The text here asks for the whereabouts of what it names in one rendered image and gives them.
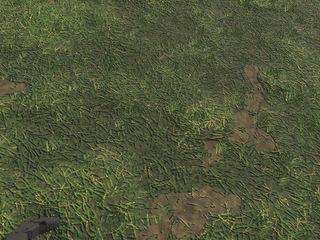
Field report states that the robot left hand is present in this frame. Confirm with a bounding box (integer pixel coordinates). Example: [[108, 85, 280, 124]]
[[2, 217, 61, 240]]

